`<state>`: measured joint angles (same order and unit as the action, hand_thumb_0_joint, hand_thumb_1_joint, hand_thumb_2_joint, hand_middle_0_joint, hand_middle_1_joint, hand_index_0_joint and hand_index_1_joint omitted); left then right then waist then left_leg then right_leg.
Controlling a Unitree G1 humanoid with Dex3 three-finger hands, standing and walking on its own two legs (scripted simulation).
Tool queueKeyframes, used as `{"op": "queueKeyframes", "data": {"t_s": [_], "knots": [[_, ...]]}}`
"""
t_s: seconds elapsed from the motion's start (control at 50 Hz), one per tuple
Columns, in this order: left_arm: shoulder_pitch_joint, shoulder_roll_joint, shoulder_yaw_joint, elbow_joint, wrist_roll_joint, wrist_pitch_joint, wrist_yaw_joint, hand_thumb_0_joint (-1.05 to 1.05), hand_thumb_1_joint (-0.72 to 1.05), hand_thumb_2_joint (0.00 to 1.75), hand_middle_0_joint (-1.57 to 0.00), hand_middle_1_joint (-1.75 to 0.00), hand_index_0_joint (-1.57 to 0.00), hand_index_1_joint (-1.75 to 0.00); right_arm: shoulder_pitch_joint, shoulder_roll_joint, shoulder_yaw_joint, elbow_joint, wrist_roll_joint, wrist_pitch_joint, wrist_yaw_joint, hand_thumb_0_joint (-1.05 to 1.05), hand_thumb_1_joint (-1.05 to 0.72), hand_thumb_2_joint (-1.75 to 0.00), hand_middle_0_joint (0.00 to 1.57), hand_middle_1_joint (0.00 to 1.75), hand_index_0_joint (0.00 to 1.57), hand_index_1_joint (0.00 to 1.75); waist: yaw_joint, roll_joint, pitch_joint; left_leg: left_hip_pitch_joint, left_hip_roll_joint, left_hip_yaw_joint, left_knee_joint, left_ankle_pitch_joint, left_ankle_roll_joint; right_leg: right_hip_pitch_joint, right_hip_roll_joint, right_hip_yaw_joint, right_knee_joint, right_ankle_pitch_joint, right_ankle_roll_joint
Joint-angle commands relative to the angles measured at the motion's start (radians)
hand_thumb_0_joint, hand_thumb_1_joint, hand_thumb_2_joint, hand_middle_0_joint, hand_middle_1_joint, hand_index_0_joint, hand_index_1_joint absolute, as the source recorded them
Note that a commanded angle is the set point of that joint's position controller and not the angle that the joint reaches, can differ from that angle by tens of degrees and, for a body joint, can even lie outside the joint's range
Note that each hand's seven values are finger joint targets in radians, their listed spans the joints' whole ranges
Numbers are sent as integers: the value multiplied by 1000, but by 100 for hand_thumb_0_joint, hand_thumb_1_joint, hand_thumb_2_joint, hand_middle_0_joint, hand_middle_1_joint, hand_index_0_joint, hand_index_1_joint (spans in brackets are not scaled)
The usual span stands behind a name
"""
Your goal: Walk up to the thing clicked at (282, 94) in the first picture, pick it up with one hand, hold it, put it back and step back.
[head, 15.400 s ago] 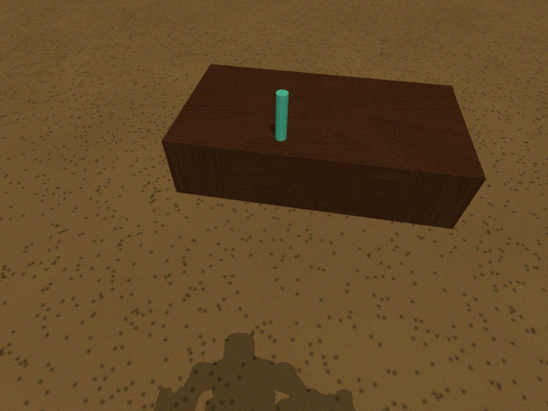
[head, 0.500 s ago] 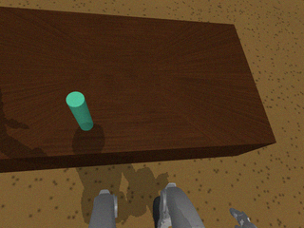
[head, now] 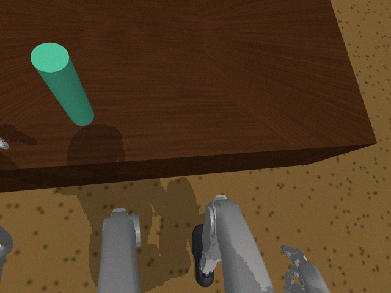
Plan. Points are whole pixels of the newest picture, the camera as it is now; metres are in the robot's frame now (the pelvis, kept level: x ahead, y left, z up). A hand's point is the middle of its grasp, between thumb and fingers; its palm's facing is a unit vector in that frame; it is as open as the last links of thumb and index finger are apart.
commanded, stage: close in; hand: left
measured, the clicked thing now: (70, 93) +0.51 +0.22 -0.08
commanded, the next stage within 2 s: rest palm in 0.68 s
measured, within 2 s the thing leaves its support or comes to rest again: neither
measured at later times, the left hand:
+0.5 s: hand (50, 106) +0.48 +0.25 -0.08, palm faces +0.21 -0.98 -0.01, open 17.7 cm
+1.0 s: hand (65, 106) +0.49 +0.22 -0.08, palm faces +0.23 -0.97 -0.02, open 17.6 cm
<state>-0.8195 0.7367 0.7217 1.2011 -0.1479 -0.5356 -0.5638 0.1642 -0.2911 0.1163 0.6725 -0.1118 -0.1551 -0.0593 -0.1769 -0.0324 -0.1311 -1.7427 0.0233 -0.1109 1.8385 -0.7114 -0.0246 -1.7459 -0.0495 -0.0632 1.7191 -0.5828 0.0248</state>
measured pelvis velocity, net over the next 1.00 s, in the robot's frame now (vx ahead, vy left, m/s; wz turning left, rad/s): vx -0.03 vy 0.00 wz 0.02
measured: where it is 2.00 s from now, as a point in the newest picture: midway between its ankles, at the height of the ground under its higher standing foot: (166, 277)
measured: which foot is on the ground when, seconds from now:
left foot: down 0.00-1.00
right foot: down 0.00-1.00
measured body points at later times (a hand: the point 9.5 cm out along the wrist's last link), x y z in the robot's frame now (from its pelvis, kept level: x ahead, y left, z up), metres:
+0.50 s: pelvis -0.04 -0.01 -0.10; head +0.16 +0.03 +0.30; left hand +0.47 +0.30 -0.07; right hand +0.04 -0.28 -0.22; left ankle +0.04 +0.12 -0.48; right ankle +0.09 -0.14 -0.48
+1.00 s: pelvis -0.03 +0.00 -0.08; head +0.19 +0.04 +0.32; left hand +0.47 +0.27 -0.08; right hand +0.06 -0.28 -0.20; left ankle +0.04 +0.12 -0.48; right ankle +0.09 -0.14 -0.48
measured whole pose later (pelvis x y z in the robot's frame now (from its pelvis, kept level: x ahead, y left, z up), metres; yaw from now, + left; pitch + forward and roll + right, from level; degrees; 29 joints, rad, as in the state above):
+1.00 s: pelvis -0.03 +0.00 -0.08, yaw +1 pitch +35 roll -5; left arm -0.86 0.44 0.47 1.02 -0.03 -0.52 -0.06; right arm 0.18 -0.28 0.04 0.65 -0.08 0.00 0.05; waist -0.17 0.02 -0.14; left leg -1.98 -0.01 -0.09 2.08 -0.72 -0.02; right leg -2.00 -0.07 -0.02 1.98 -0.59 0.04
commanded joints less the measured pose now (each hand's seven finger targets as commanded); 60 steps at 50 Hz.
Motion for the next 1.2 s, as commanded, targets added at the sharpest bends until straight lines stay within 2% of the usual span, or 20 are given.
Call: {"op": "queueKeyframes", "data": {"t_s": [0.0,0.1,0.12,0.14,0.2,0.24,0.26,0.34,0.36,0.42,0.44,0.46,0.54,0.58,0.76,0.78,0.88,0.94,1.04,1.18], "knots": [[-289,266,6,-153,-19,-67,49,0,-61,6,-2,-10,-3,-9,194,-231,-89,-29,-1,3,3,0,-91,-90,20,30,20,30,28,324,-675,441,-10,23,-158,480,19,222,29,0,-29,266,-71],[-247,218,-11,-76,14,-93,118,0,-58,0,-3,-9,-6,-6,184,-228,-90,-46,0,14,37,0,-90,-89,20,30,20,30,10,193,-586,168,-23,49,-67,299,36,191,25,1,50,183,-59],[-303,200,-30,-117,13,-110,125,0,-58,0,-3,-8,-6,-6,184,-224,-90,-48,-2,18,45,0,-90,-89,20,30,20,30,1,198,-607,157,-24,54,-45,273,38,186,23,3,60,171,-55],[-308,236,0,-126,21,-118,144,0,-58,1,-4,-9,-6,-7,190,-230,-97,-52,-3,22,51,0,-90,-89,20,30,20,30,11,193,-642,137,-26,60,-32,256,39,202,24,4,73,161,-52],[-453,244,-21,-251,31,-147,200,0,-60,1,-4,-10,-7,-8,179,-223,-102,-73,-1,29,70,0,-91,-89,20,30,20,30,13,215,-703,100,-30,79,-11,121,43,201,22,14,85,69,-45],[-536,230,-52,-326,53,-151,242,0,-59,3,-4,-10,-6,-8,188,-220,-106,-70,-3,37,75,0,-91,-90,20,30,20,30,14,305,-772,166,-31,83,-12,118,32,181,19,10,104,73,-48],[-552,204,-84,-347,65,-145,261,0,-58,3,-4,-10,-6,-8,182,-216,-109,-69,-2,42,76,0,-91,-90,20,30,20,30,20,324,-786,195,-32,80,-15,118,28,164,17,7,113,71,-49],[-543,255,-67,-408,114,-94,350,0,-60,3,-4,-9,-6,-8,217,-223,-133,-51,2,79,77,0,-91,-90,20,30,20,30,37,373,-856,203,-42,100,-20,94,32,215,15,19,94,61,-48],[-538,187,-118,-399,112,-79,358,0,-61,3,-4,-9,-6,-7,210,-215,-132,-54,9,88,77,0,-91,-90,20,30,20,30,24,357,-816,186,-42,97,-31,64,34,197,15,16,85,38,-48],[-440,58,-173,-324,97,-28,370,0,-61,1,-5,-8,-6,-6,206,-206,-136,-60,25,100,76,0,-92,-90,20,30,20,30,-10,245,-717,94,-46,96,-11,61,48,189,15,8,60,43,-44],[-427,68,-175,-319,98,-18,373,0,-61,0,-5,-7,-7,-5,210,-207,-134,-54,31,105,74,0,-92,-90,20,30,20,30,-14,228,-678,60,-44,94,-8,56,51,182,15,7,63,38,-43],[-353,106,-131,-277,97,-3,379,0,-61,0,-5,-6,-7,-4,213,-220,-143,-52,37,111,72,0,-93,-90,20,30,20,30,5,200,-634,31,-45,90,-15,57,54,175,15,6,61,36,-44],[-319,-47,-192,-251,54,15,376,0,-61,0,-5,-7,-8,-4,180,-202,-140,-86,58,118,78,0,-93,-90,20,30,20,30,-24,75,-489,-71,-43,73,-27,-21,67,132,19,-8,36,-22,-39],[-329,-2,-168,-267,53,6,394,0,-61,0,-5,-6,-8,-3,169,-207,-141,-92,63,118,81,0,-92,-90,20,30,20,30,-1,95,-459,-66,-41,62,-48,-54,66,99,18,-6,39,-50,-42],[-475,-64,-255,-483,103,-61,472,0,-61,0,-4,-4,-7,-1,211,-196,-159,-67,40,128,90,0,-92,-90,20,30,20,30,7,309,-738,259,-35,57,-54,212,25,128,12,0,93,160,-65],[-490,-91,-287,-487,111,-64,477,0,-61,0,-7,-1,-7,-1,206,-196,-161,-61,38,128,91,0,-91,-90,20,30,20,30,-2,324,-719,270,-33,49,-66,202,21,102,11,-1,96,149,-68],[-380,-99,-260,-392,121,-55,508,0,-61,0,-8,-2,-8,-2,211,-190,-159,-44,35,144,93,0,-92,-90,20,30,20,30,7,264,-671,206,-41,66,-44,224,30,131,10,-1,83,168,-64],[-333,-75,-223,-356,110,-54,511,0,-61,5,-21,-14,-21,-13,200,-195,-155,-54,40,151,96,0,-92,-90,20,30,20,30,11,191,-656,142,-44,75,-31,228,40,179,11,1,83,175,-59],[-363,-59,-216,-342,109,-70,492,0,-58,10,-30,-23,-32,-22,194,-193,-158,-68,40,154,98,0,-93,-90,20,30,20,30,-9,122,-644,56,-46,88,-15,176,57,231,15,10,68,145,-49],[-444,-75,-249,-352,115,-84,471,0,-47,19,-39,-32,-40,-31,200,-197,-154,-63,35,154,103,0,-92,-90,20,30,20,30,-14,229,-665,145,-39,75,-22,200,37,131,15,3,103,147,-63]]}}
